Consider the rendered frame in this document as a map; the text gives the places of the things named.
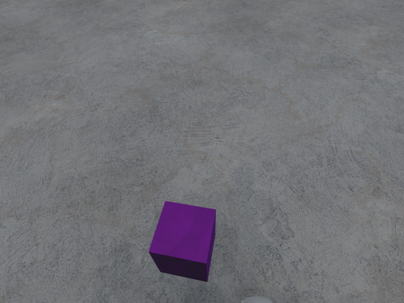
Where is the carton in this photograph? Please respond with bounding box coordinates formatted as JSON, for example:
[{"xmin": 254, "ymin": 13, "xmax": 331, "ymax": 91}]
[{"xmin": 149, "ymin": 201, "xmax": 216, "ymax": 282}]

